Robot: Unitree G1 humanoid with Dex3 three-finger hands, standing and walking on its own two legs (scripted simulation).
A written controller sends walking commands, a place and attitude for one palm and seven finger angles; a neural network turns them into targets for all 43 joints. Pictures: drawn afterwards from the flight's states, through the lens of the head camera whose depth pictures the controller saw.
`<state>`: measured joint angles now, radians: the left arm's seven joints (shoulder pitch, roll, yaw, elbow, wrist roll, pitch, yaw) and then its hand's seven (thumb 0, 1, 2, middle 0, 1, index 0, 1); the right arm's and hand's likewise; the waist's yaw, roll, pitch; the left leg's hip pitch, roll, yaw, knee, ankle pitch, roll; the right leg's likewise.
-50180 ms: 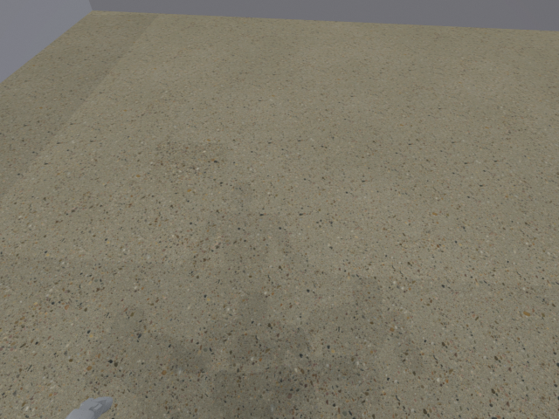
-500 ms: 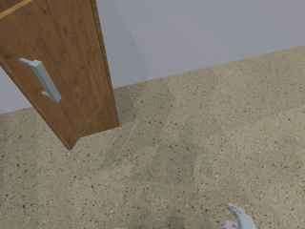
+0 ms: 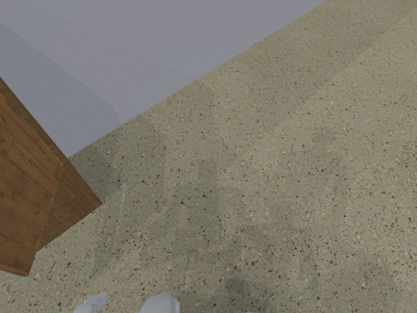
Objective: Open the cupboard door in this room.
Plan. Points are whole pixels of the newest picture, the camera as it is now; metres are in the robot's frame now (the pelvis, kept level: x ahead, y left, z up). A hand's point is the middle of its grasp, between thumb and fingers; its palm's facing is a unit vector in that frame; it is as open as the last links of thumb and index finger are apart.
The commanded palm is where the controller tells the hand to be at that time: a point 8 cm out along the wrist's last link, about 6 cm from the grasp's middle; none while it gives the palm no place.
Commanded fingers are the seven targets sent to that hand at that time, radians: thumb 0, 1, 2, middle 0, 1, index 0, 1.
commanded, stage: walk to a spot facing it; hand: left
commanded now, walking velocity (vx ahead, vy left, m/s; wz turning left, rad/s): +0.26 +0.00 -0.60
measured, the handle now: out of the picture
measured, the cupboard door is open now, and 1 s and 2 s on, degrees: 49 49 49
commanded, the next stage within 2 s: turn to face it in 1.48 s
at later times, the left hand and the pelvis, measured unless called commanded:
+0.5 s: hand (172, 237) +0.29 +0.11 -0.16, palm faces -0.36 -0.90 -0.23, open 7.4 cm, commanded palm none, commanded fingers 0.00 0.90 0.90 -0.20 -0.30 -0.20 -0.30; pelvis +0.10 -0.04 -0.01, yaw -19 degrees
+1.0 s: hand (195, 192) +0.43 +0.06 -0.18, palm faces -0.46 -0.87 -0.18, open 7.4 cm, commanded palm none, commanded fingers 0.00 0.90 0.90 -0.20 -0.30 -0.20 -0.30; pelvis +0.31 -0.11 +0.00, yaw -32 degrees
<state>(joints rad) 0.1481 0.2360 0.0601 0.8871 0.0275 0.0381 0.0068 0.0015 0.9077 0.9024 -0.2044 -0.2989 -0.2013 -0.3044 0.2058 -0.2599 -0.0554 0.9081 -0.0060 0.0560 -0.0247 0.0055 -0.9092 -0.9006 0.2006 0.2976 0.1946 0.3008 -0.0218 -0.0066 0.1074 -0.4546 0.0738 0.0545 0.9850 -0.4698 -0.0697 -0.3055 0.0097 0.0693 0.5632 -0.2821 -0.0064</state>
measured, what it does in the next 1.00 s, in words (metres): walks ahead, turning right: left foot, then right foot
